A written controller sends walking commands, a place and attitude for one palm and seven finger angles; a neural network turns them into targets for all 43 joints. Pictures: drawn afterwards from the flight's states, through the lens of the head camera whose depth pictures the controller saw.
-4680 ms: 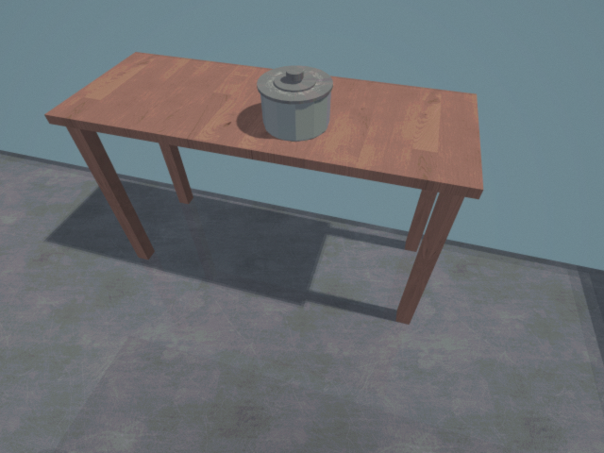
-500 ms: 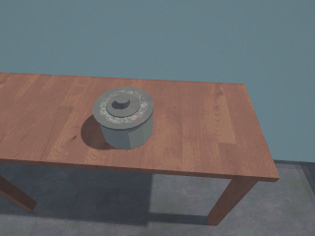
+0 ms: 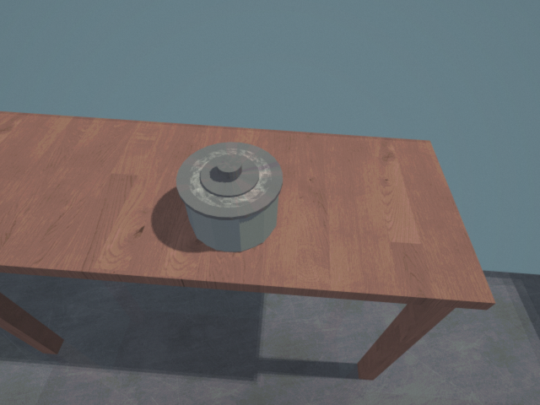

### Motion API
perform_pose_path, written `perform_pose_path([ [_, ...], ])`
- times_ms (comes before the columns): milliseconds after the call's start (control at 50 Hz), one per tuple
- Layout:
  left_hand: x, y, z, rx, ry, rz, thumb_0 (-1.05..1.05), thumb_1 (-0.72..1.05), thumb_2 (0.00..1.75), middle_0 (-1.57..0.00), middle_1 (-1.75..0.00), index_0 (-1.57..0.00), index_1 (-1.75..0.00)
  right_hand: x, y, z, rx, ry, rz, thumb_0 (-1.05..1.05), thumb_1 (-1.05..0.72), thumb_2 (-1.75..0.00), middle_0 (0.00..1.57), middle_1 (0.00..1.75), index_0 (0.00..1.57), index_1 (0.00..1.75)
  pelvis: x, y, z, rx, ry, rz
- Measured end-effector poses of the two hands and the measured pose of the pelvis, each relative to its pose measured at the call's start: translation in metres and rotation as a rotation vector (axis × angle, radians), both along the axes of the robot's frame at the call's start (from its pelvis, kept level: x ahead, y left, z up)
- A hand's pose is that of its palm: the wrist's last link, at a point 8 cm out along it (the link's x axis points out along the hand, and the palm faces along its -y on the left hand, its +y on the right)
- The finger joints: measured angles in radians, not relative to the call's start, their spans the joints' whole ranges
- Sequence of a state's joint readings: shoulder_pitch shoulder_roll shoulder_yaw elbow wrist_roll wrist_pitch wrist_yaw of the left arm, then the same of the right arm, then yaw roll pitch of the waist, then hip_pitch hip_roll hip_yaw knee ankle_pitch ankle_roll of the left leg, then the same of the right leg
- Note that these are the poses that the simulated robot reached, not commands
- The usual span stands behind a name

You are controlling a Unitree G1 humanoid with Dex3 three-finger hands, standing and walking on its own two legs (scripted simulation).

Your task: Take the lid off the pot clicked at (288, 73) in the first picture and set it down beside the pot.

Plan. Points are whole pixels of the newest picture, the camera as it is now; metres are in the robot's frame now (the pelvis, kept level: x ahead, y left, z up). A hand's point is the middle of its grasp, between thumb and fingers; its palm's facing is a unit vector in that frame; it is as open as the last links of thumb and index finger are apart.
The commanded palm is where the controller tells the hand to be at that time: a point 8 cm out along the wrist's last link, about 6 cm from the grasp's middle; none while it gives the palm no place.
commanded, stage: look again from close up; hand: left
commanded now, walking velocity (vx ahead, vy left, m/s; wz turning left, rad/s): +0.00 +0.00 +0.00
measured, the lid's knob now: (229, 167) +0.49 +0.11 +0.07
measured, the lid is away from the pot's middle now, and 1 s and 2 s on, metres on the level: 0.00 0.00 0.00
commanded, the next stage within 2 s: lift the closed hand beside the body in 0.24 s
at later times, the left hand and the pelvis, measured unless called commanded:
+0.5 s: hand out of the picture +0.10 +0.19 -0.10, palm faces +0.16 -0.94 -0.31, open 6.8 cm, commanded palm +0.08 +0.23 -0.05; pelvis -0.01 +0.00 +0.00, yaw +1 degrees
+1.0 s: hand out of the picture +0.09 +0.20 -0.04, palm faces +0.28 -0.91 -0.31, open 3.1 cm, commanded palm +0.05 +0.24 +0.00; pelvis -0.03 -0.03 +0.00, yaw +2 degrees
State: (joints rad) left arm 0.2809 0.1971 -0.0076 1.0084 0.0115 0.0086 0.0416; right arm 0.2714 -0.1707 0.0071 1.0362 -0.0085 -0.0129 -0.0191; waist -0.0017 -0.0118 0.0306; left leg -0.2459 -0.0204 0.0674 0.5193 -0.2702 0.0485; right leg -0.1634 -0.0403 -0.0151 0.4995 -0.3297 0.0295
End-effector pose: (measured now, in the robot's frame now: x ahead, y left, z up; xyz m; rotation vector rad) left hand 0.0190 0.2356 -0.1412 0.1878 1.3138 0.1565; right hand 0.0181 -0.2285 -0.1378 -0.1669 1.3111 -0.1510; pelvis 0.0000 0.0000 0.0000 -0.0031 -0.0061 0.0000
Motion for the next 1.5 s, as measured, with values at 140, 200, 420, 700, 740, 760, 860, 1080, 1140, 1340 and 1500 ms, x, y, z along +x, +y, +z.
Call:
perform_pose_path([
  [140, -0.018, -0.007, -0.002, -0.020, 0.057, 0.008, 0.01, 0.91, 0.90, -0.20, -0.29, -0.20, -0.29, -0.005, 0.002, 0.000, 0.002, 0.023, -0.008, 0.01, -0.92, -0.90, 0.20, 0.30, 0.20, 0.30, 0.000, 0.001, 0.001, 0.002, -0.003, -0.003],
  [200, -0.025, -0.011, -0.003, -0.030, 0.074, 0.014, 0.01, 0.91, 0.90, -0.20, -0.29, -0.20, -0.29, -0.005, 0.001, 0.001, 0.001, 0.026, -0.010, 0.01, -0.92, -0.90, 0.20, 0.30, 0.20, 0.30, 0.000, 0.000, 0.001, 0.002, -0.006, -0.003],
  [420, 0.002, -0.013, 0.022, 0.020, -0.156, 0.050, 0.03, 0.94, 0.89, -0.22, -0.31, -0.22, -0.31, 0.008, -0.005, 0.010, -0.011, -0.128, 0.000, 0.01, -0.93, -0.90, 0.20, 0.30, 0.20, 0.30, -0.005, -0.003, 0.002, 0.000, -0.013, 0.006],
  [700, 0.065, -0.010, 0.107, 0.103, -0.711, 0.033, 0.01, 0.92, 0.90, -0.63, -0.76, -0.63, -0.76, 0.146, -0.021, 0.095, -0.020, -0.769, 0.130, 0.01, -0.91, -0.90, 0.20, 0.30, 0.20, 0.30, -0.030, -0.022, 0.002, 0.001, -0.039, 0.018],
  [740, 0.057, -0.008, 0.108, 0.110, -0.716, 0.051, 0.01, 0.92, 0.90, -0.71, -0.85, -0.71, -0.85, 0.154, -0.022, 0.102, -0.031, -0.793, 0.156, 0.01, -0.91, -0.90, 0.20, 0.30, 0.20, 0.30, -0.033, -0.025, 0.001, -0.002, -0.039, 0.024],
  [760, 0.053, -0.007, 0.109, 0.116, -0.716, 0.059, 0.01, 0.91, 0.90, -0.76, -0.90, -0.75, -0.90, 0.157, -0.022, 0.105, -0.038, -0.798, 0.167, 0.01, -0.91, -0.90, 0.20, 0.30, 0.20, 0.30, -0.034, -0.027, 0.001, -0.004, -0.038, 0.028],
  [860, 0.041, -0.001, 0.116, 0.154, -0.721, 0.085, 0.02, 0.91, 0.90, -0.97, -1.13, -0.97, -1.13, 0.159, -0.021, 0.100, -0.050, -0.772, 0.197, 0.01, -0.90, -0.90, 0.20, 0.30, 0.20, 0.30, -0.034, -0.031, 0.001, -0.010, -0.036, 0.040],
  [1080, 0.048, 0.006, 0.140, 0.226, -0.733, 0.051, 0.02, 0.91, 0.90, -1.25, -1.44, -1.25, -1.44, 0.127, -0.014, 0.061, -0.002, -0.613, 0.137, 0.01, -0.90, -0.90, 0.20, 0.30, 0.20, 0.30, -0.021, -0.031, 0.002, -0.002, -0.034, 0.030],
  [1140, 0.052, 0.009, 0.147, 0.243, -0.742, 0.035, 0.02, 0.90, 0.90, -1.27, -1.47, -1.27, -1.47, 0.123, -0.015, 0.055, 0.002, -0.591, 0.117, 0.01, -0.90, -0.90, 0.20, 0.30, 0.20, 0.30, -0.017, -0.030, 0.002, 0.000, -0.033, 0.025],
  [1340, 0.064, 0.009, 0.176, 0.273, -0.826, -0.011, 0.02, 0.90, 0.90, -1.29, -1.49, -1.29, -1.49, 0.144, -0.019, 0.063, -0.015, -0.641, 0.100, 0.02, -0.90, -0.90, 0.20, 0.30, 0.20, 0.30, -0.006, -0.026, 0.004, 0.003, -0.036, 0.018],
  [1500, 0.076, 0.013, 0.199, 0.299, -0.922, -0.019, 0.02, 0.90, 0.90, -1.30, -1.49, -1.29, -1.49, 0.173, -0.011, 0.078, -0.011, -0.714, 0.138, 0.02, -0.90, -0.90, 0.20, 0.30, 0.20, 0.30, -0.001, -0.024, 0.005, 0.004, -0.040, 0.021],
])
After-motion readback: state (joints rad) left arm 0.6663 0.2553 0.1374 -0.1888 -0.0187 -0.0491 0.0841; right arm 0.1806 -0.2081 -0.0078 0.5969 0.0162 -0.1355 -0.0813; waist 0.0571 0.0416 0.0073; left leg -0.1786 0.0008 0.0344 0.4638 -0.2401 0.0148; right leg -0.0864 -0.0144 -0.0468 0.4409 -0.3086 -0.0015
